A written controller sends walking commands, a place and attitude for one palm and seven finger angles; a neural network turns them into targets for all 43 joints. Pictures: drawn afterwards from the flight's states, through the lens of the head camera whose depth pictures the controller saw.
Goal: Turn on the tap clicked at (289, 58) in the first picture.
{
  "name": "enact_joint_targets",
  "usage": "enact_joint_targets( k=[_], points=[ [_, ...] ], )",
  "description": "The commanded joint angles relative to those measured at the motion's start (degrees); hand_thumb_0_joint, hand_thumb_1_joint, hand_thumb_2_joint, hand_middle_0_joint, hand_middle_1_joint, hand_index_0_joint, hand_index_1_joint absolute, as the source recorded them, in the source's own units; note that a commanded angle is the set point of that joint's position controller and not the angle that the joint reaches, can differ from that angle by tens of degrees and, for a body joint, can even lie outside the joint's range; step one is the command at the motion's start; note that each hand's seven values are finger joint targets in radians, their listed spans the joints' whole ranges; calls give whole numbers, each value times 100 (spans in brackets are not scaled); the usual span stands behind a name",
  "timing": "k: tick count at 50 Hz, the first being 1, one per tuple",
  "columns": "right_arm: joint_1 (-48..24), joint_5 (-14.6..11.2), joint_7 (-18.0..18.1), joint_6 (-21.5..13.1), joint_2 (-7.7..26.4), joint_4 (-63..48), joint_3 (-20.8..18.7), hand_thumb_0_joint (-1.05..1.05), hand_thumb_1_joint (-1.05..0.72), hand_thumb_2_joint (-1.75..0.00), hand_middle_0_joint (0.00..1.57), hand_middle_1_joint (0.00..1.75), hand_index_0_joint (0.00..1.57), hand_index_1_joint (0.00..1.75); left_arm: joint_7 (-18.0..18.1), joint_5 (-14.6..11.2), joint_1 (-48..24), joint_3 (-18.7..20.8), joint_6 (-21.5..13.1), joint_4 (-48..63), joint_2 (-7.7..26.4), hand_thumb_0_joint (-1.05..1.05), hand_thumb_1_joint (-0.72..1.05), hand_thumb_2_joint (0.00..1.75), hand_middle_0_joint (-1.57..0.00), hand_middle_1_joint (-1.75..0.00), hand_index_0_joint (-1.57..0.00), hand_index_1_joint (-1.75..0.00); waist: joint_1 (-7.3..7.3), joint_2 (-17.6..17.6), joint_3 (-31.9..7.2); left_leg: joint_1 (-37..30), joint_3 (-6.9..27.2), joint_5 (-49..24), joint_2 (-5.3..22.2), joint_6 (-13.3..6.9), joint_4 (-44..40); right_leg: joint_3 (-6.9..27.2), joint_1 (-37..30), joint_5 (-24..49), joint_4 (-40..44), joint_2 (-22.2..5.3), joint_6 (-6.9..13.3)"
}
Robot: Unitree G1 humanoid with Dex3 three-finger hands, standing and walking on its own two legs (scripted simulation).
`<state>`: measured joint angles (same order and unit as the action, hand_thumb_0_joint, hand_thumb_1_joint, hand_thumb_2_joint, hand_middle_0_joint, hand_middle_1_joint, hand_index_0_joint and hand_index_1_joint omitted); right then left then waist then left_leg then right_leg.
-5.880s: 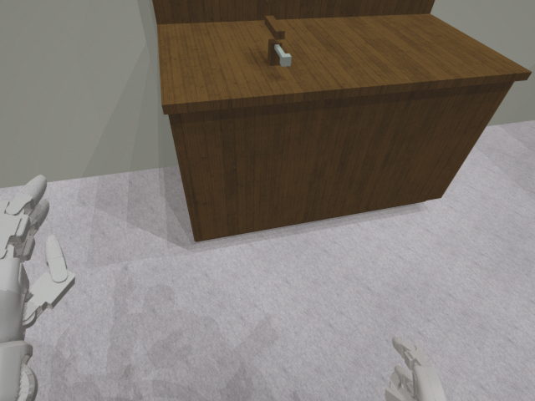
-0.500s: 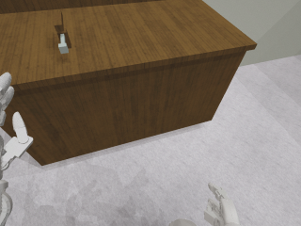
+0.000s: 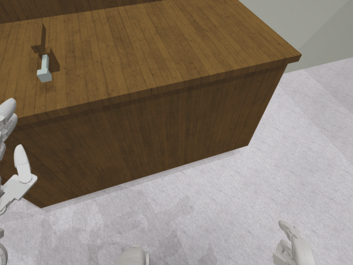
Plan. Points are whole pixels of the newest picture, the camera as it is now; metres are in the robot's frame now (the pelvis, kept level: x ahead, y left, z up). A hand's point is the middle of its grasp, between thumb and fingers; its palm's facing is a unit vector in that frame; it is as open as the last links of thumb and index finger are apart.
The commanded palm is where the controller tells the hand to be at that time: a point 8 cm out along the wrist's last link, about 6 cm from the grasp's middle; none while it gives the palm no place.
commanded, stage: take the last steps up to it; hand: left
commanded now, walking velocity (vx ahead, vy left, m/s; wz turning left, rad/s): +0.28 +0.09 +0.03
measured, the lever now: (44, 75) +0.60 +0.41 +0.06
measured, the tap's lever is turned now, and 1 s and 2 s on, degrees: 0 0 0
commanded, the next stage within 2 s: come to a stop and stand still in 0.76 s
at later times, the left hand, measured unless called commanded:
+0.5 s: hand (43, 132) +0.31 +0.24 +0.18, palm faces +0.41 -0.77 -0.49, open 7.4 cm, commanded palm +0.26 +0.28 +0.17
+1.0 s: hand (43, 107) +0.37 +0.27 +0.16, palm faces +0.43 -0.81 -0.39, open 7.4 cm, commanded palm +0.32 +0.30 +0.17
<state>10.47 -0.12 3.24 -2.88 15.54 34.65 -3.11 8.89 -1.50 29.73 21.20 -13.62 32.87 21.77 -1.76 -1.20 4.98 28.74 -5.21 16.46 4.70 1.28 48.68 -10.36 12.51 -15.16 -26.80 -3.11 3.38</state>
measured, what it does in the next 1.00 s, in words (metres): walks ahead: left foot, then right foot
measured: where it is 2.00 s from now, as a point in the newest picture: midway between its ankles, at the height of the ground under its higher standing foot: outside the picture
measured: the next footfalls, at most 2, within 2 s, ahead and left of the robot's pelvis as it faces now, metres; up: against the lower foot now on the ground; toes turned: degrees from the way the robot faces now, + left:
left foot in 0.14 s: +0.13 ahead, +0.14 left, +0.00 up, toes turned +8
right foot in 0.50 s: +0.17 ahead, -0.10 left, +0.00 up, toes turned -9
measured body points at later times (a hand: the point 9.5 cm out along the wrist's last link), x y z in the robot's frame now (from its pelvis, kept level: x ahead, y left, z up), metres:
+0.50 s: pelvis +0.10 +0.00 -0.01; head +0.12 -0.02 +0.43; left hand +0.28 +0.28 +0.20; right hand +0.26 -0.19 -0.12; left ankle +0.09 +0.13 -0.74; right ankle +0.13 -0.09 -0.75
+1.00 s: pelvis +0.16 +0.02 -0.01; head +0.18 +0.04 +0.44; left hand +0.35 +0.31 +0.19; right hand +0.33 -0.22 -0.09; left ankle +0.19 +0.12 -0.74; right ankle +0.13 -0.09 -0.72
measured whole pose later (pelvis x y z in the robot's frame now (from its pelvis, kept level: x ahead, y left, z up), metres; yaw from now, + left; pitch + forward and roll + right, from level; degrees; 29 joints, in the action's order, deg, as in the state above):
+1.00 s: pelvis +0.16 +0.02 -0.01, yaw +0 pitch -1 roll +1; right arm 10.8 0.0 3.5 -1.9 10.9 33.4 -1.2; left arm 9.6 -2.1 26.6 22.9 -12.7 30.0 22.9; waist -0.2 -3.4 3.5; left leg 16.6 -8.7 13.7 1.6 -2.4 31.2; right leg -4.3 17.2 -28.6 -45.8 -2.9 -0.7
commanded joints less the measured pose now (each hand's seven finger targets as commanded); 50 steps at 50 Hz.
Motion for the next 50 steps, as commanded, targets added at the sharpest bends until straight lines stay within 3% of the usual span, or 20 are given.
enact_joint_targets(
  k=[1,5,6,7,8,9,16,23,24,26,28,31,33,38,43,44,45,46,47,50],
  points=[
    [-197,-24,10,-298,119,-939,-51,0,-90,-90,20,30,20,30,255,-105,277,896,-266,765,808,0,90,90,-20,-30,-20,-30,286,-640,-1270,-186,-355,-48,-116,-93,-1185,1192,-1365,2259,556,-1498,524],
    [-89,-15,94,-266,251,-941,-101,0,-90,-90,20,30,20,30,246,-74,-437,660,-227,743,781,0,90,90,-20,-30,-20,-30,150,-374,-1146,-1649,-455,-660,-184,-192,-2263,941,-470,948,-104,-1091,162],
    [-62,-40,130,-270,356,-955,-139,0,-90,-90,20,30,20,30,222,-61,-593,533,-237,780,732,0,90,90,-20,-30,-20,-30,66,277,-1105,-2229,17,-711,85,-365,-2492,802,105,724,-869,-875,-22],
    [-113,-47,123,-272,451,-987,-131,0,-90,-90,20,30,20,30,218,-47,-768,481,-268,875,716,0,90,90,-20,-30,-20,-30,62,1311,-1182,-2768,1403,-1124,972,-825,-2795,417,987,-240,-2016,-270,-300],
    [-194,-51,94,-290,358,-1051,-71,0,-90,-90,20,30,20,30,203,-13,-916,438,-327,874,762,0,90,90,-20,-30,-20,-30,127,1676,-1116,-3011,2613,-1626,1758,-1343,-3113,518,1831,-1974,-3058,73,-373],
    [-244,-19,95,-318,265,-960,15,0,-90,-90,20,30,20,30,173,58,-884,469,-293,466,872,0,90,90,-20,-30,-20,-30,104,1438,-822,-2627,2807,-1252,1895,-1543,-3317,780,2132,-1956,-3744,22,-339],
    [-238,-10,-24,-582,243,-752,41,0,-90,-90,20,30,20,30,88,40,-644,570,-293,1553,929,0,90,90,-20,-30,-20,-30,231,1456,-1033,-1827,782,-1468,1065,-1112,-3216,471,1369,-587,-2672,-172,-482],
    [-276,-36,79,-445,196,-674,88,0,-90,-90,20,30,20,30,114,-12,-551,602,-112,283,689,0,90,90,-20,-30,-20,-30,193,825,-1066,-1327,301,-323,881,-651,-2241,0,-251,-113,-119,194,-487],
    [-278,-37,87,-394,152,-650,91,0,-90,-90,20,30,20,30,109,26,-703,572,-95,139,722,0,90,90,-20,-30,-20,-30,173,289,-1057,-969,136,167,648,-523,-1569,484,-600,-31,315,-122,-344],
    [-374,-46,52,-335,18,-760,136,0,-90,-90,20,30,20,30,123,41,-772,564,-3,-67,881,0,90,90,-20,-30,-20,-30,233,-1794,-943,783,-53,1639,-374,-140,973,3656,-1236,345,1184,-2062,610],
    [-392,-51,-9,-389,211,-643,45,0,-90,-90,20,30,20,30,67,-18,-1162,496,-86,195,868,0,90,90,-20,-30,-20,-30,166,-1310,-829,892,620,1028,-102,-37,1978,3400,-830,197,1287,-2104,663],
    [-623,-26,6,-246,101,-612,174,0,-90,-90,20,30,20,30,108,42,-881,672,-256,726,1044,0,90,90,-20,-30,-20,-30,194,-286,-986,782,485,532,4,70,1764,1916,-989,2460,747,-1715,518],
    [-584,17,13,-242,106,-656,154,0,-90,-90,20,30,20,30,137,53,-622,688,-350,947,1015,0,90,90,-20,-30,-20,-30,170,-282,-1075,466,292,359,-23,45,1098,1336,-977,3224,640,-1567,433],
    [-435,36,14,-271,60,-927,59,0,-90,-90,20,30,20,30,251,-26,74,970,-364,1284,1066,0,90,90,-20,-30,-20,-30,355,-539,-1424,-209,-247,134,-225,-31,-821,1182,-1435,3507,380,-1437,461],
    [-195,-17,70,-179,188,-979,-63,0,-90,-90,20,30,20,30,254,-87,45,848,-219,991,852,0,90,90,-20,-30,-20,-30,183,-451,-1354,-1541,-356,-822,-288,-70,-2272,1000,-782,2174,-167,-1119,118],
    [-169,-28,104,-155,260,-999,-85,0,-90,-90,20,30,20,30,242,-90,-103,800,-221,991,854,0,90,90,-20,-30,-20,-30,142,-76,-1344,-2015,-135,-1195,-57,-152,-2513,860,-453,1868,-561,-881,-60],
    [-187,-48,117,-143,380,-1051,-107,0,-90,-90,20,30,20,30,220,-101,-258,742,-244,1089,847,0,90,90,-20,-30,-20,-30,150,736,-1410,-2446,807,-2182,683,-477,-2617,606,179,971,-1222,-390,-322],
    [-195,-73,101,-168,379,-1085,-91,0,-90,-90,20,30,20,30,187,-111,-336,665,-273,1078,881,0,90,90,-20,-30,-20,-30,187,1354,-1304,-2808,1805,-3512,1497,-874,-2736,525,1001,-1250,-1826,-52,-451],
    [-163,-28,73,-202,292,-1037,-42,0,-90,-90,20,30,20,30,139,-51,-165,618,-276,725,810,0,90,90,-20,-30,-20,-30,204,1246,-1170,-2748,2018,-3944,1726,-1047,-2894,760,1300,-1961,-2399,97,-424],
    [-128,78,7,-325,291,-857,42,0,-90,-90,20,30,20,30,109,29,-844,411,-242,1117,813,0,90,90,-20,-30,-20,-30,151,1200,-1061,-2524,1401,-4319,1470,-855,-2789,851,1128,-1206,-2190,-3,-453]
  ],
)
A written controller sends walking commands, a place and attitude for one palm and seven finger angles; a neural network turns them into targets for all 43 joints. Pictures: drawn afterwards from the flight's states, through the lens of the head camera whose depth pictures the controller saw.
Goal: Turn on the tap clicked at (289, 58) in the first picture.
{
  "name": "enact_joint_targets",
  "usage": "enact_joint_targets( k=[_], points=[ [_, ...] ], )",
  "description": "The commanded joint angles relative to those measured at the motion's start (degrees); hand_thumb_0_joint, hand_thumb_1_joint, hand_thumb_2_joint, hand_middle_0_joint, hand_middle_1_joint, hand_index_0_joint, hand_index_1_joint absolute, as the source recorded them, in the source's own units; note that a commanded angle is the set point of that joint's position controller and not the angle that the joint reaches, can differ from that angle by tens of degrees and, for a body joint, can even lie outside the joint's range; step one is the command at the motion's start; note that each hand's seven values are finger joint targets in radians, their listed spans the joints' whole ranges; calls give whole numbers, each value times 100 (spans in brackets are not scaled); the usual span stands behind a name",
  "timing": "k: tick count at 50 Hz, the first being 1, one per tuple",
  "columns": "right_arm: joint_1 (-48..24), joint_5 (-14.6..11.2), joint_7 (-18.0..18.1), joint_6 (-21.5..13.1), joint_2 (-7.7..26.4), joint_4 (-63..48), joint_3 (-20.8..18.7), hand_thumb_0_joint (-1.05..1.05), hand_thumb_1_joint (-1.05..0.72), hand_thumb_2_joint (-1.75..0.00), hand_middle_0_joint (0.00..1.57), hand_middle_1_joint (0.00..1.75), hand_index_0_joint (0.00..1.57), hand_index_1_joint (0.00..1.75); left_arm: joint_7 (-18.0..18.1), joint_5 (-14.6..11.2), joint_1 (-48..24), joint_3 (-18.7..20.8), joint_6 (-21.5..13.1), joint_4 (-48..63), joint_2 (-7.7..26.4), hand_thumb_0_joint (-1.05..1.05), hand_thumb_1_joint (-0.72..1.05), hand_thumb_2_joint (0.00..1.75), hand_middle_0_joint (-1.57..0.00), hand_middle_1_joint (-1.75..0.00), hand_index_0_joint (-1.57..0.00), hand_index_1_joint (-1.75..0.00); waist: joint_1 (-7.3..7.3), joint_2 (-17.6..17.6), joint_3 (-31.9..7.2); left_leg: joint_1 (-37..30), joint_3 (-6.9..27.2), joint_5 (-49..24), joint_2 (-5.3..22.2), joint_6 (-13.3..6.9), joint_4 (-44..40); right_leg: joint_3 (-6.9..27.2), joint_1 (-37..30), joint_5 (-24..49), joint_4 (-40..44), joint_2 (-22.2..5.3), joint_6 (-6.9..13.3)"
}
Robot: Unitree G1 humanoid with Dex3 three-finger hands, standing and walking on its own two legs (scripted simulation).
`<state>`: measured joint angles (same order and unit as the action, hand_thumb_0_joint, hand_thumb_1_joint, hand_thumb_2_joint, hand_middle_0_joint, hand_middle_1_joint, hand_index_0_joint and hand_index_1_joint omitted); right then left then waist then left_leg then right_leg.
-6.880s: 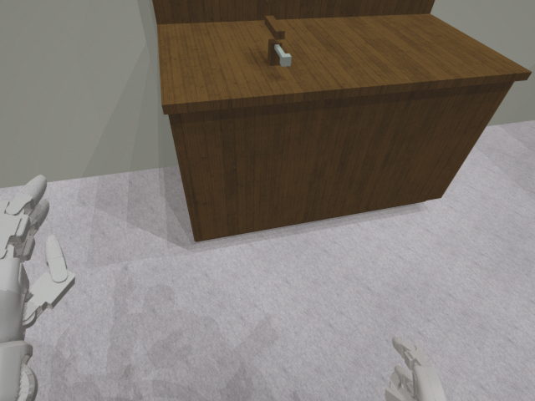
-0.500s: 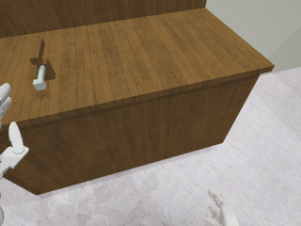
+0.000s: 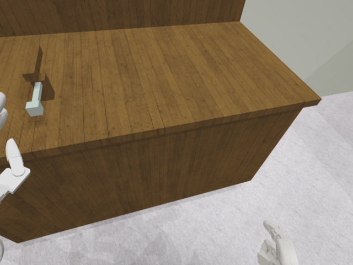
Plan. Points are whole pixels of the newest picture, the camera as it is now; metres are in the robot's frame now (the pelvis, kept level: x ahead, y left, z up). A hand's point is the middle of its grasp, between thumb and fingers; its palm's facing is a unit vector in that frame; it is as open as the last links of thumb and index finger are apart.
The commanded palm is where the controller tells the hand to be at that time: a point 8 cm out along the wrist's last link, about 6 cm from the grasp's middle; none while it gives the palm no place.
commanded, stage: come to a stop and stand still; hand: left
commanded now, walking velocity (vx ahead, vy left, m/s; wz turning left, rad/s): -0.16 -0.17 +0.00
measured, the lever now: (34, 108) +0.44 +0.39 +0.07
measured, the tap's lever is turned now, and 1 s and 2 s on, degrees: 0 0 0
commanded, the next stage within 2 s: look again from close up in 1.56 s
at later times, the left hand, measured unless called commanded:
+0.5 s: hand (71, 197) +0.19 +0.18 +0.16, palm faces +0.28 -0.91 -0.31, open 7.4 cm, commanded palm +0.13 +0.23 +0.18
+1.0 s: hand (36, 197) +0.19 +0.24 +0.15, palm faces +0.36 -0.87 -0.34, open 7.4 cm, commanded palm +0.13 +0.27 +0.18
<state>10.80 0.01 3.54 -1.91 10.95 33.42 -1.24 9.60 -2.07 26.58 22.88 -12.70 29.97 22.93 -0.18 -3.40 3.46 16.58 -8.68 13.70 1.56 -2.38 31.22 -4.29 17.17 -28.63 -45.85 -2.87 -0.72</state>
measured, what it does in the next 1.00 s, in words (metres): steps on the spot: right foot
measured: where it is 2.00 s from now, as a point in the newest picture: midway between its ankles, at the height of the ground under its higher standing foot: outside the picture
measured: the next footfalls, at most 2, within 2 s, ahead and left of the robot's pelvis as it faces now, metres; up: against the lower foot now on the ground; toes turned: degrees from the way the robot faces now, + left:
right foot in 0.26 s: +0.04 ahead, -0.13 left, +0.00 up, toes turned -3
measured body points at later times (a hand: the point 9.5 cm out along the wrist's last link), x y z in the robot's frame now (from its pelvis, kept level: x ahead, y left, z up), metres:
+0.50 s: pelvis -0.04 -0.04 +0.00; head -0.05 -0.02 +0.45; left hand +0.17 +0.23 +0.17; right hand +0.09 -0.30 -0.06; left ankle +0.01 +0.06 -0.73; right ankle +0.00 -0.13 -0.73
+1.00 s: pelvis -0.04 +0.00 +0.01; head -0.04 +0.01 +0.46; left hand +0.16 +0.28 +0.17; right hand +0.12 -0.22 -0.07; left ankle +0.01 +0.06 -0.73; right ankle +0.00 -0.13 -0.73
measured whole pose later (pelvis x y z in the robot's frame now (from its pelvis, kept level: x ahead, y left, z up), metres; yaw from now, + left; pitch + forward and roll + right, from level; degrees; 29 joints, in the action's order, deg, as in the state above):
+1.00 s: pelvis -0.04 +0.00 +0.01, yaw -3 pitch -2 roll -1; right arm 12.7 1.3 2.6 -6.8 10.0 34.0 3.2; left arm 7.3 -1.5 23.2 17.9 -9.2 20.4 17.8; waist 1.2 0.4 2.0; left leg 13.8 -2.6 9.0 -1.8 -3.7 24.5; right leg -0.7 11.9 -6.7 -20.5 1.4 0.1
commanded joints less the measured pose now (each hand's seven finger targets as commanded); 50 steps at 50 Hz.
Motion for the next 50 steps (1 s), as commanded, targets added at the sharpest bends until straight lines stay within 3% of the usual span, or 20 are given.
enact_joint_targets(
  k=[1,6,10,11,12,13,14,16,17,20,24,25,26,27,29,33,36,40,45,50],
  points=[
    [-220,43,-55,-500,738,-738,-136,0,-90,-90,20,30,20,30,35,110,-713,211,-328,1776,739,0,90,90,-20,-30,-20,-30,36,1554,-1064,-1640,1302,-4292,1624,-345,-897,146,654,432,-81,36,-49],
    [-209,77,-161,-656,714,-822,-83,0,-90,-90,20,30,20,30,2,0,-169,326,-111,1903,785,0,90,90,-20,-30,-20,-30,25,1744,-1110,-1215,1096,-3308,1632,-249,-1177,-78,72,583,549,220,-92],
    [-281,32,-145,-592,652,-801,1,0,-90,-90,20,30,20,30,20,-73,-58,414,9,1255,648,0,90,90,-20,-30,-20,-30,3,1557,-875,-413,1029,-1743,1604,-219,-1233,-151,-641,897,1445,252,-133],
    [776,-82,257,-841,920,-822,393,0,-90,-90,20,30,20,30,82,229,-5785,2498,-846,1742,5144,0,90,90,-20,-30,-20,-30,-18,1484,-909,-200,829,-629,850,-72,-930,727,-606,1141,1734,-8,-34],
    [-48,-71,77,-887,63,-816,91,0,-90,-90,20,30,20,30,-164,97,-3391,1388,-271,-722,1639,0,90,90,-20,-30,-20,-30,35,381,-968,-529,488,-140,827,174,-348,292,-12,1204,2287,62,129],
    [-61,151,-42,-902,568,-861,65,0,-90,-90,20,30,20,30,-253,47,-2948,1399,-303,-177,2053,0,90,90,-20,-30,-20,-30,87,-118,-811,-356,482,191,600,261,-144,910,-245,1676,2685,-6,262],
    [-4,165,-59,-911,741,-838,16,0,-90,-90,20,30,20,30,-289,103,-2801,1326,-255,-868,2129,0,90,90,-20,-30,-20,-30,92,-351,-815,-372,391,218,355,280,196,1539,-147,2377,2832,-388,351],
    [42,-8,-231,-966,676,-931,-75,0,-90,-90,20,30,20,30,-471,-96,-1659,412,-110,-893,777,0,90,90,-20,-30,-20,-30,218,-566,-1002,-192,387,231,-28,243,388,1627,-582,2383,2883,-611,188],
    [114,-95,-340,-915,635,-972,-31,0,-90,-90,20,30,20,30,-501,-87,-998,66,-12,-604,378,0,90,90,-20,-30,-20,-30,253,-600,-976,-115,418,231,-50,217,492,1687,-751,2363,2999,-663,110],
    [-175,-91,-375,-909,636,-1051,21,0,-90,-90,20,30,20,30,-453,-2,-606,-212,123,636,359,0,90,90,-20,-30,-20,-30,233,-480,-791,-249,560,443,-103,136,398,1607,-260,940,3364,-674,82],
    [-358,41,-137,-899,841,-1030,21,0,-90,-90,20,30,20,30,-242,30,-632,429,43,743,900,0,90,90,-20,-30,-20,-30,141,50,-434,-554,853,384,56,126,-617,1155,331,106,3333,-148,203],
    [-393,48,-75,-869,844,-1018,20,0,-90,-90,20,30,20,30,-193,17,-800,555,-48,901,1012,0,90,90,-20,-30,-20,-30,125,393,-420,-477,921,588,37,122,-711,1178,349,-97,3376,-117,193],
    [-440,92,0,-827,865,-1015,13,0,-90,-90,20,30,20,30,-106,53,-1224,956,-175,1351,1562,0,90,90,-20,-30,-20,-30,133,938,-359,-411,960,751,55,138,-906,1170,321,-193,3326,-73,199],
    [-396,98,33,-831,806,-1031,32,0,-90,-90,20,30,20,30,-92,60,-1081,722,-203,1226,1181,0,90,90,-20,-30,-20,-30,94,1247,-338,-284,1041,926,136,95,-1057,1064,182,-68,3213,-11,210],
    [-311,86,41,-852,849,-1056,28,0,-90,-90,20,30,20,30,-34,73,-1062,687,-226,1320,1148,0,90,90,-20,-30,-20,-30,105,1790,-493,6,1219,1177,270,43,-1382,893,-401,545,2909,150,206],
    [-275,103,41,-979,890,-1075,14,0,-90,-90,20,30,20,30,-37,31,-896,572,-303,1299,998,0,90,90,-20,-30,-20,-30,135,1264,-827,-91,1124,661,212,71,-1266,714,-941,1235,2882,151,157],
    [-192,104,-8,-1030,915,-982,-58,0,-90,-90,20,30,20,30,-89,26,-475,163,-275,656,458,0,90,90,-20,-30,-20,-30,93,839,-668,-243,1079,850,121,114,-1193,830,-590,705,3211,105,173],
    [-137,94,-35,-923,914,-830,-83,0,-90,-90,20,30,20,30,-121,37,-412,37,-150,93,332,0,90,90,-20,-30,-20,-30,39,72,-354,-296,1085,1000,107,164,-1054,941,5,122,3478,107,151],
    [-276,90,8,-813,833,-809,-16,0,-90,-90,20,30,20,30,-129,59,-1005,87,-122,174,481,0,90,90,-20,-30,-20,-30,48,267,-365,-219,1263,1193,201,147,-1492,704,-218,546,3192,268,72],
    [-478,140,22,-834,754,-929,84,0,-90,-90,20,30,20,30,-75,67,-1265,192,-161,990,668,0,90,90,-20,-30,-20,-30,139,940,-832,-239,1423,601,286,104,-1749,542,-1023,1709,2635,333,103]
  ],
)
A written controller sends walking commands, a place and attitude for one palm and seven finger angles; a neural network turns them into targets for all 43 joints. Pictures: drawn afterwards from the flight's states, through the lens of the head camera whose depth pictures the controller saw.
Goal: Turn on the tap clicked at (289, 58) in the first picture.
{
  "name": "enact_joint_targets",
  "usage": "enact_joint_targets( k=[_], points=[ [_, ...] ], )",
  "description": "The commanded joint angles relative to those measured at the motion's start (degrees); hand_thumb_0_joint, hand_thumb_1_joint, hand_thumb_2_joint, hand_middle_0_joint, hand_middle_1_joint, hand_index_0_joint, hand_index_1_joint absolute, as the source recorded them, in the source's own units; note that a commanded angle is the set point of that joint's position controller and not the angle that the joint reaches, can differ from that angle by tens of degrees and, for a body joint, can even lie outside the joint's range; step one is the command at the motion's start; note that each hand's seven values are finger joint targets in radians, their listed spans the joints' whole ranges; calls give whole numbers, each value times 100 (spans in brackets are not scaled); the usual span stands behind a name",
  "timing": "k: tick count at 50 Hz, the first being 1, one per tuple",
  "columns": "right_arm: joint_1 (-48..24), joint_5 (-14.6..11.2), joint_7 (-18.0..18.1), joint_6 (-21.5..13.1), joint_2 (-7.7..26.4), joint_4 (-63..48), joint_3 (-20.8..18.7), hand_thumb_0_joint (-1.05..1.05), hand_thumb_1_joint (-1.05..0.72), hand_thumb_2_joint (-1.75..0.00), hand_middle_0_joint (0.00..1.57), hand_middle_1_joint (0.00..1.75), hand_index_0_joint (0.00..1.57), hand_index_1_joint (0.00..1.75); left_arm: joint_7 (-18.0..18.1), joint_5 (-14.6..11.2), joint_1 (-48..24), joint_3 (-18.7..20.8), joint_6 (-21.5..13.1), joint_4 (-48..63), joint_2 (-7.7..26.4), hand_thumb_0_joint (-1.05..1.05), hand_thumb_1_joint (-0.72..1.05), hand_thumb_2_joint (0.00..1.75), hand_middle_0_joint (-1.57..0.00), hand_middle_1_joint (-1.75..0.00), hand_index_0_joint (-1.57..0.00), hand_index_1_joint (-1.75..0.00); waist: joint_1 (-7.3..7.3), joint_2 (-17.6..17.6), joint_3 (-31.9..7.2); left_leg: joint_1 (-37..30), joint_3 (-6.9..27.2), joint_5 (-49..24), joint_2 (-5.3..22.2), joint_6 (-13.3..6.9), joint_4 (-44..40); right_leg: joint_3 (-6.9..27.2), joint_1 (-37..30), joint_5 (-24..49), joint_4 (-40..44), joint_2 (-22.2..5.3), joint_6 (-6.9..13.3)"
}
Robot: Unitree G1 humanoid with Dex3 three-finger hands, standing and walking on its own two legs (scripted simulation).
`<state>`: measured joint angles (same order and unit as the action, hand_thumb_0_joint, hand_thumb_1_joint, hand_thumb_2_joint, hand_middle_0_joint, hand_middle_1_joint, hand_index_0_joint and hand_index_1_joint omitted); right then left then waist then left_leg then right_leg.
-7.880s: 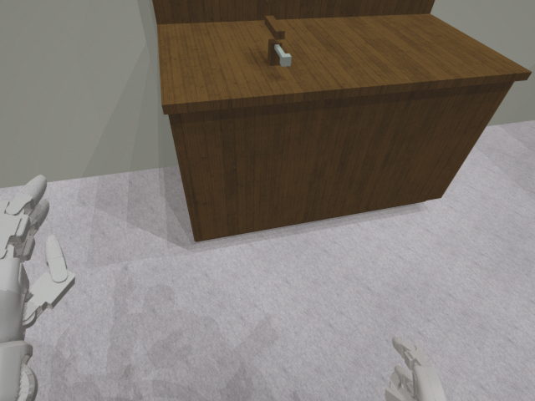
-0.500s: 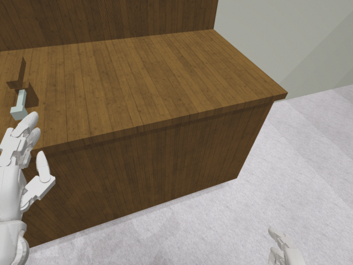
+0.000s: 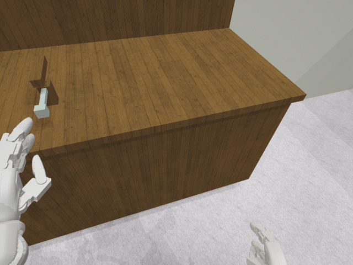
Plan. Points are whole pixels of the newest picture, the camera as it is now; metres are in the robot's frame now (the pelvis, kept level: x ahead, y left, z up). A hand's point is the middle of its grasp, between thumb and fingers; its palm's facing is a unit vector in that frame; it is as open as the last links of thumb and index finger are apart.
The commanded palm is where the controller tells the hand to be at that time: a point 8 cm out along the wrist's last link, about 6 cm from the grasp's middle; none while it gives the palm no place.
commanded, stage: come to a stop and stand still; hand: left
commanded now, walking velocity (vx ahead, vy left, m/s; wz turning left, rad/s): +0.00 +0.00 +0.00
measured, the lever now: (41, 111) +0.46 +0.42 +0.06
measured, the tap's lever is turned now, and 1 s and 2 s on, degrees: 0 0 0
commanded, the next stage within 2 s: look again from close up in 0.56 s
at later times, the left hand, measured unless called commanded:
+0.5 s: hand (41, 163) +0.24 +0.27 +0.16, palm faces +0.42 -0.85 -0.32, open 7.4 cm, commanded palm +0.18 +0.30 +0.17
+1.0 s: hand (48, 165) +0.24 +0.25 +0.16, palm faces +0.44 -0.84 -0.31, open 7.4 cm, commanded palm +0.18 +0.28 +0.17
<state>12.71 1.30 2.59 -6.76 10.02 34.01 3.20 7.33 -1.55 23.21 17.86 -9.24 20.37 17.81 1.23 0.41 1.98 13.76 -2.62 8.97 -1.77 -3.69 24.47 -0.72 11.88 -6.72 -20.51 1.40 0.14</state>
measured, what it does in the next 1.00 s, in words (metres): stands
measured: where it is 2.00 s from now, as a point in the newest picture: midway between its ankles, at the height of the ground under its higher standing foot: outside the picture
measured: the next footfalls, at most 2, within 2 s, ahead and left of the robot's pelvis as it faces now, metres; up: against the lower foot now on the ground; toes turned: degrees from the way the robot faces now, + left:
right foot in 1.66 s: +0.21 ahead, -0.05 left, +0.00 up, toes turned -6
left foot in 2.00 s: +0.25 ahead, +0.29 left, +0.00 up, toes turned +7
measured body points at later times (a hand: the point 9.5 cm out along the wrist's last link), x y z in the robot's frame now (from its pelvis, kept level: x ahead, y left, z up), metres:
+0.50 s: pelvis +0.03 +0.01 +0.00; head +0.05 +0.03 +0.45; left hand +0.21 +0.31 +0.17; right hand +0.23 -0.20 -0.07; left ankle +0.05 +0.07 -0.74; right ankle +0.05 -0.12 -0.74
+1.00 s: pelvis +0.03 +0.00 +0.00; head +0.03 +0.01 +0.45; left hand +0.21 +0.29 +0.18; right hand +0.21 -0.22 -0.08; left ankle +0.05 +0.07 -0.74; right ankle +0.05 -0.12 -0.74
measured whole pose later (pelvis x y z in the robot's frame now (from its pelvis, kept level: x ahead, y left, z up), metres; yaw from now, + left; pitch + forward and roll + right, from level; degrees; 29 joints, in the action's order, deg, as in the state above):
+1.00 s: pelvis +0.03 +0.00 +0.00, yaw +2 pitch -1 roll -1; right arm 11.0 0.8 3.2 -4.1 12.0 33.7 2.0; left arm 8.5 -3.2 24.5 18.3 -9.5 26.1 18.2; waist 1.0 0.6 1.9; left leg 12.8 -1.0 10.9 -2.3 -3.6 24.8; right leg -2.2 10.4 -9.3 -20.7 1.0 0.2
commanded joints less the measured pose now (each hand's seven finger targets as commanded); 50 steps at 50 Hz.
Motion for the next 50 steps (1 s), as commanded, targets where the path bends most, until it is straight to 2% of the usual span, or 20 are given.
enact_joint_targets(
  k=[1,3,5,6,7,12,16,20,21,22,24,26,27,30,35,37,40,41,43,50],
  points=[
    [-717,45,116,-374,843,-1007,-335,0,-90,-90,20,30,20,30,160,20,-943,775,-504,2125,1278,0,90,90,-20,-30,-20,-30,14,801,-720,59,845,1028,625,260,-1131,171,-549,-424,25,-94,24],
    [-681,30,95,-373,821,-1018,-337,0,-90,-90,20,30,20,30,173,12,-706,702,-491,2086,1122,0,90,90,-20,-30,-20,-30,31,551,-674,244,913,1100,658,249,-1126,147,-725,-365,-4,-101,34],
    [-680,26,72,-363,836,-1006,-357,0,-90,-90,20,30,20,30,175,-22,-510,696,-481,2011,1050,0,90,90,-20,-30,-20,-30,17,399,-716,128,765,593,559,284,-879,188,-719,-96,81,-174,68],
    [-677,34,57,-367,852,-992,-372,0,-90,-90,20,30,20,30,180,-29,-426,733,-479,1991,1073,0,90,90,-20,-30,-20,-30,8,505,-795,0,717,285,532,338,-804,178,-700,16,68,-195,88],
    [-662,26,59,-352,834,-973,-374,0,-90,-90,20,30,20,30,175,-50,-322,704,-483,1936,1006,0,90,90,-20,-30,-20,-30,12,449,-825,-37,701,16,526,369,-722,163,-723,138,63,-208,84],
    [-657,-18,62,-235,867,-936,-429,0,-90,-90,20,30,20,30,137,-113,-47,693,-443,1614,922,0,90,90,-20,-30,-20,-30,-14,177,-846,-164,657,-671,538,447,-526,133,-654,468,40,-250,74],
    [-754,-27,100,-192,899,-981,-434,0,-90,-90,20,30,20,30,141,-120,-352,724,-472,1951,1065,0,90,90,-20,-30,-20,-30,-7,541,-832,-231,723,-646,575,490,-633,90,-556,320,-54,-197,47],
    [-775,-30,109,-179,889,-1040,-426,0,-90,-90,20,30,20,30,163,-143,-340,723,-488,2150,1081,0,90,90,-20,-30,-20,-30,25,455,-1004,-354,730,-1163,567,530,-513,67,-694,567,-113,-206,53],
    [-811,-17,118,-180,904,-1046,-435,0,-90,-90,20,30,20,30,180,-140,-322,821,-483,2231,1198,0,90,90,-20,-30,-20,-30,27,550,-1058,-406,708,-1353,561,548,-451,72,-727,669,-125,-233,71],
    [-791,-27,113,-172,876,-1051,-426,0,-90,-90,20,30,20,30,179,-153,-262,741,-485,2237,1087,0,90,90,-20,-30,-20,-30,22,537,-1081,-414,690,-1435,561,550,-402,67,-760,709,-130,-250,76],
    [-779,-27,104,-149,895,-1042,-437,0,-90,-90,20,30,20,30,187,-165,-157,784,-478,2181,1099,0,90,90,-20,-30,-20,-30,24,514,-1086,-385,697,-1398,559,574,-413,61,-772,661,-124,-238,75],
    [-781,-19,104,-135,920,-1029,-452,0,-90,-90,20,30,20,30,192,-173,-74,813,-467,2155,1115,0,90,90,-20,-30,-20,-30,21,653,-1026,-344,721,-1237,560,604,-477,54,-717,497,-119,-234,83],
    [-773,-30,101,-118,884,-1039,-442,0,-90,-90,20,30,20,30,188,-177,-32,748,-465,2121,1033,0,90,90,-20,-30,-20,-30,17,576,-996,-329,734,-1227,579,610,-486,31,-703,469,-129,-228,76],
    [-782,-42,112,-77,900,-1029,-443,0,-90,-90,20,30,20,30,182,-198,-20,740,-446,1916,988,0,90,90,-20,-30,-20,-30,7,367,-883,-144,763,-596,587,542,-602,88,-656,221,-51,-227,60],
    [-822,-54,141,-48,892,-1009,-432,0,-90,-90,20,30,20,30,187,-158,-236,655,-426,1749,946,0,90,90,-20,-30,-20,-30,-6,297,-663,96,825,531,595,405,-818,182,-541,-197,63,-245,52],
    [-818,-47,160,-60,873,-986,-418,0,-90,-90,20,30,20,30,199,-142,-346,646,-419,1774,961,0,90,90,-20,-30,-20,-30,-2,226,-672,124,828,578,578,374,-809,195,-587,-184,90,-266,58],
    [-836,-49,163,-85,886,-980,-419,0,-90,-90,20,30,20,30,215,-112,-521,593,-434,1863,970,0,90,90,-20,-30,-20,-30,3,309,-684,91,832,690,545,353,-824,222,-561,-269,124,-260,63],
    [-867,-34,174,-93,903,-980,-423,0,-90,-90,20,30,20,30,232,-107,-557,691,-432,1947,1093,0,90,90,-20,-30,-20,-30,7,425,-707,74,834,592,530,368,-828,219,-591,-219,119,-266,72],
    [-844,-44,169,-88,858,-980,-406,0,-90,-90,20,30,20,30,230,-113,-479,616,-424,1856,998,0,90,90,-20,-30,-20,-30,20,325,-698,127,784,490,497,337,-752,242,-667,-151,164,-292,74],
    [-817,-59,141,-58,880,-981,-438,0,-90,-90,20,30,20,30,220,-161,-176,682,-426,1774,1008,0,90,90,-20,-30,-20,-30,6,239,-682,124,716,240,415,338,-592,270,-630,-162,299,-341,95]
  ],
)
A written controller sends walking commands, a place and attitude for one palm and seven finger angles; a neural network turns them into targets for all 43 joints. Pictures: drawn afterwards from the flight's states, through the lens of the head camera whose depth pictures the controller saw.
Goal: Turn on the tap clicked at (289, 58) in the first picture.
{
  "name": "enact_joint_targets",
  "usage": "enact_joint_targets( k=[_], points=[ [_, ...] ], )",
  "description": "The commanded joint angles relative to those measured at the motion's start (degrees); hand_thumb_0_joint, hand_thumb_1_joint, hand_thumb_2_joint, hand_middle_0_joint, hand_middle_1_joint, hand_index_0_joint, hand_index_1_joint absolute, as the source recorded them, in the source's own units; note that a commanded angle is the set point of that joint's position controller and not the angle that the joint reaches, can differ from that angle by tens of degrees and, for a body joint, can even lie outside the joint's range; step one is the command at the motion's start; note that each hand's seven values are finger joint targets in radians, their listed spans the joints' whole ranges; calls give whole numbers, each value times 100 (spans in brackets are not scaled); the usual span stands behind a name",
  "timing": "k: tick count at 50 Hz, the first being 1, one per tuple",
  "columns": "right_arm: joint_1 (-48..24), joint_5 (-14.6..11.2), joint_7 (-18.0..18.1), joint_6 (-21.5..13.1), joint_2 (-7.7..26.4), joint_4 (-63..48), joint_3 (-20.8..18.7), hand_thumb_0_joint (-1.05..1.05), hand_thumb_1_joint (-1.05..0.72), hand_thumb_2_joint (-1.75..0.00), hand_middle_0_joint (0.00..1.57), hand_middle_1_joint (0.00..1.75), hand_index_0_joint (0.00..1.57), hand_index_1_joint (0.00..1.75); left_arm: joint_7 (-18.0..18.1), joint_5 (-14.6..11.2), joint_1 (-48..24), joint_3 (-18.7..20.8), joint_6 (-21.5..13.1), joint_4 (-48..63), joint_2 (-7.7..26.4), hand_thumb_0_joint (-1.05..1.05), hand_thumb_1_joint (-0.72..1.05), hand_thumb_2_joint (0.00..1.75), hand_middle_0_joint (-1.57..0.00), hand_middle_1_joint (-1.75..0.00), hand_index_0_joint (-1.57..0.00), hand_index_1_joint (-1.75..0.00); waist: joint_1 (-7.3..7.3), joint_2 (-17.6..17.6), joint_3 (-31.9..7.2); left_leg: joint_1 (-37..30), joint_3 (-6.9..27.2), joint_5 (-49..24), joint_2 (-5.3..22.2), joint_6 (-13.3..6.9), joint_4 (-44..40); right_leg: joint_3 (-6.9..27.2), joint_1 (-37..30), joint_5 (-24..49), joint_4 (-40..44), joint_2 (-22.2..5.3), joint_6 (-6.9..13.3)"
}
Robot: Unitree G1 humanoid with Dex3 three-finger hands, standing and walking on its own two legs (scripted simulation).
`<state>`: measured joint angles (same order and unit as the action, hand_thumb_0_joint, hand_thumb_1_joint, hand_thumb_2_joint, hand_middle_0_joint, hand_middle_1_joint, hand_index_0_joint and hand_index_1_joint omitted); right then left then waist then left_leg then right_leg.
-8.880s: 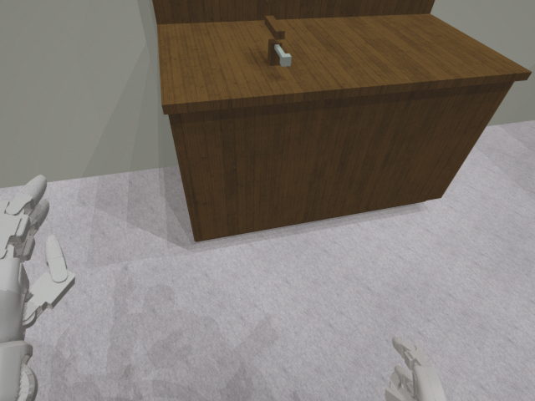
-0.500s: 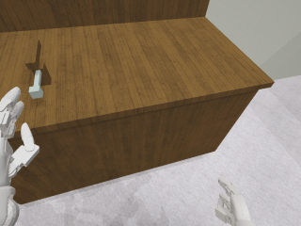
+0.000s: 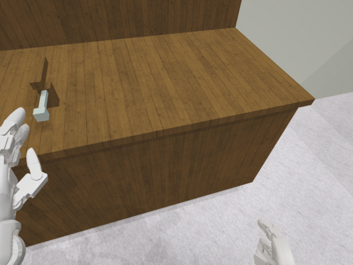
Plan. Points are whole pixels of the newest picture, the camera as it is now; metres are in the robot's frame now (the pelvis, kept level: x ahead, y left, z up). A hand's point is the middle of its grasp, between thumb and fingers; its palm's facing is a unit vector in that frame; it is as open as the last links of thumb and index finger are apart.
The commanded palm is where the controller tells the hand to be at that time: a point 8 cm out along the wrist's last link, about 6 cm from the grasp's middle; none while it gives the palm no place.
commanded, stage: shuffle to correct the standing spot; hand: left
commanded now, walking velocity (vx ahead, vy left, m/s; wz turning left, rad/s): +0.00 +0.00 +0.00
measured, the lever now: (41, 114) +0.45 +0.41 +0.06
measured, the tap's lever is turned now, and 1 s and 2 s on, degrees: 0 0 0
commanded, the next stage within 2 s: come to a stop and stand still in 0.78 s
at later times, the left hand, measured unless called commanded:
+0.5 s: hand (39, 147) +0.27 +0.28 +0.16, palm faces +0.42 -0.84 -0.35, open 7.4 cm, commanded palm +0.21 +0.31 +0.17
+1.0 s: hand (23, 119) +0.33 +0.33 +0.17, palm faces +0.42 -0.85 -0.33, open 7.4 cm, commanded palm +0.28 +0.39 +0.17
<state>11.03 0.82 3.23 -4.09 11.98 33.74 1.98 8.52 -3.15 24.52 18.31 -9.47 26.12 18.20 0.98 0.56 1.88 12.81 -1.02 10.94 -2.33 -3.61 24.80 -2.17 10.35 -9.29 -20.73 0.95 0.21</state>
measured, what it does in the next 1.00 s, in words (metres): walks ahead: right foot, then left foot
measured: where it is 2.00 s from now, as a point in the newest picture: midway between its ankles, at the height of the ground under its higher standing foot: outside the picture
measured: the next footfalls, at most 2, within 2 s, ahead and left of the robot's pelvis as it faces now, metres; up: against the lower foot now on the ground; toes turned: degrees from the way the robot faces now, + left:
right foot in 0.66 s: +0.18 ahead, -0.05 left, +0.00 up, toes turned -8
left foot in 1.00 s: +0.23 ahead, +0.28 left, +0.00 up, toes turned +5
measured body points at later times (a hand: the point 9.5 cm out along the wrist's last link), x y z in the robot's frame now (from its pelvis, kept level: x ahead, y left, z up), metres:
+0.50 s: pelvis +0.05 +0.03 -0.01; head +0.07 +0.04 +0.44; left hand +0.24 +0.32 +0.18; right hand +0.22 -0.20 -0.09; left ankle +0.03 +0.07 -0.74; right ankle +0.04 -0.09 -0.70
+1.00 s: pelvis +0.13 +0.10 -0.02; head +0.15 +0.11 +0.42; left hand +0.30 +0.38 +0.19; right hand +0.32 -0.15 -0.09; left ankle +0.19 +0.28 -0.75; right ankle +0.14 -0.05 -0.74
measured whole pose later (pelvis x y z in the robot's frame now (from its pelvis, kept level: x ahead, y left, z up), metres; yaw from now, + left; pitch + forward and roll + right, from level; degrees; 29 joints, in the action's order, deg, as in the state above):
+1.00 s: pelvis +0.13 +0.10 -0.02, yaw +2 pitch -4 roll +0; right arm 9.9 -0.3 3.3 -5.0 15.5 32.8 -1.8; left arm 8.2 -3.8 26.0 19.7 -11.1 35.5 19.4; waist 1.1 -0.8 6.1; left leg 19.3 0.0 12.0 6.7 0.5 35.5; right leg -7.2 14.8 -19.6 -38.6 -7.1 -2.6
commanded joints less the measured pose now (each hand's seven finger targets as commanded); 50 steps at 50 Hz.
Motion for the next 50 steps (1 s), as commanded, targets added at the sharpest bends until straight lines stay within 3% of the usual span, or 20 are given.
enact_joint_targets(
  k=[1,7,12,15,16,18,20,24,26,31,32,33,34,35,37,40,45,47,48,50],
  points=[
    [-676,0,78,-331,703,-953,-329,0,-90,-90,20,30,20,30,103,-2,-260,715,-399,1216,1057,0,90,90,-20,-30,-20,-30,27,294,-686,155,546,-8,473,337,-617,409,-445,120,323,-303,96],
    [-626,20,71,-318,736,-978,-390,0,-90,-90,20,30,20,30,114,-31,-234,618,-433,1317,1027,0,90,90,-20,-30,-20,-30,-56,92,-594,520,570,1052,408,136,-59,857,-210,-1299,347,-697,316],
    [-560,-34,34,-276,748,-906,-432,0,-90,-90,20,30,20,30,160,-24,-451,627,-474,1375,1121,0,90,90,-20,-30,-20,-30,-85,-458,-365,981,400,1128,341,107,1222,1659,-9,-2065,441,-1485,752],
    [-498,-85,-8,-258,781,-858,-461,0,-90,-90,20,30,20,30,172,-20,-556,732,-531,1431,1212,0,90,90,-20,-30,-20,-30,-120,-305,-368,727,346,850,401,101,1059,1414,40,-1333,-152,-1517,780],
    [-510,-92,-2,-256,826,-856,-476,0,-90,-90,20,30,20,30,167,-26,-556,789,-526,1508,1273,0,90,90,-20,-30,-20,-30,-164,133,-374,402,453,683,454,82,683,1110,235,-1058,-556,-1290,655],
    [-512,-87,1,-267,884,-929,-446,0,-90,-90,20,30,20,30,123,-46,-406,831,-577,1664,1212,0,90,90,-20,-30,-20,-30,-155,1264,-427,-393,1794,-389,1052,-108,-412,-23,1011,-627,-2180,-216,119],
    [-444,18,-28,-349,713,-927,-443,0,-90,-90,20,30,20,30,92,-12,-540,822,-638,1773,1287,0,90,90,-20,-30,-20,-30,-209,1374,-386,-1517,2751,-1903,1622,-263,-865,-2,2424,-2155,-3337,-51,-43],
    [-323,-6,-121,-425,735,-909,-492,0,-90,-90,20,30,20,30,71,16,-100,746,-553,1725,1130,0,90,90,-20,-30,-20,-30,-148,534,-613,-1975,1663,-2973,1371,-362,-314,-211,2535,-1593,-3294,-242,-5],
    [-371,-24,-128,-453,735,-951,-466,0,-90,-90,20,30,20,30,58,-21,331,861,-523,1692,1166,0,90,90,-20,-30,-20,-30,-111,693,-626,-1420,1030,-2859,1026,-188,-327,-502,1850,-1113,-2608,-204,-3],
    [-575,22,-90,-350,764,-1037,-428,0,-90,-90,20,30,20,30,48,-112,531,1160,-566,1629,1403,0,90,90,-20,-30,-20,-30,10,810,-757,298,552,-2681,753,327,373,-916,-662,-118,-687,-112,167],
    [-660,-7,-93,-304,738,-1052,-451,0,-90,-90,20,30,20,30,57,-130,535,1219,-599,1528,1433,0,90,90,-20,-30,-20,-30,166,340,-1027,1394,561,-2278,761,408,1566,-449,-2021,301,-506,-536,452],
    [-509,-77,-122,-263,670,-1047,-493,0,-90,-90,20,30,20,30,61,-97,418,1212,-611,1496,1516,0,90,90,-20,-30,-20,-30,157,-1014,-1491,2493,193,-1101,283,447,3702,1380,-2958,674,-504,-1877,1160],
    [-483,-70,-165,-301,804,-1069,-558,0,-90,-90,20,30,20,30,22,-179,210,1281,-689,1380,1487,0,90,90,-20,-30,-20,-30,16,-1421,-1383,3061,339,1598,37,320,5087,3269,-2385,891,-82,-3052,1707],
    [-448,18,-192,-250,814,-939,-520,0,-90,-90,20,30,20,30,45,-187,-26,1371,-750,1365,1492,0,90,90,-20,-30,-20,-30,-75,-828,-901,3023,868,1622,420,339,5320,3146,-1471,-1,245,-3165,1611],
    [-362,-111,-296,-131,782,-866,-561,0,-90,-90,20,30,20,30,-47,-163,135,1339,-713,1438,1490,0,90,90,-20,-30,-20,-30,-68,-675,-583,2824,996,1498,724,334,5245,2565,-623,-881,304,-2751,1320],
    [-679,-125,-257,-74,646,-762,-394,0,-90,-90,20,30,20,30,-44,-49,-224,1058,-732,1659,1351,0,90,90,-20,-30,-20,-30,-118,-354,-271,2060,523,648,917,383,4491,938,482,183,360,-2156,915],
    [-630,-102,-39,-351,515,-781,-461,0,-90,-90,20,30,20,30,75,-28,-513,841,-565,2054,1300,0,90,90,-20,-30,-20,-30,34,-809,-281,221,-510,212,636,334,1865,181,986,-418,51,-1734,598],
    [-559,-90,75,-402,456,-791,-457,0,-90,-90,20,30,20,30,134,-54,-367,857,-497,2044,1242,0,90,90,-20,-30,-20,-30,-1,-434,-454,-399,-683,-67,377,399,905,-134,768,-609,-622,-1353,387],
    [-526,-111,116,-427,495,-833,-488,0,-90,-90,20,30,20,30,148,-66,-416,943,-502,2103,1292,0,90,90,-20,-30,-20,-30,-26,-33,-556,-572,-407,-129,425,412,520,-233,678,-603,-1154,-1084,220],
    [-538,-141,155,-454,680,-954,-519,0,-90,-90,20,30,20,30,155,-99,-612,1010,-534,2243,1251,0,90,90,-20,-30,-20,-30,-26,1412,-601,-508,1509,-1065,1655,-92,-494,-354,1105,-1740,-2589,-182,-199]
  ],
)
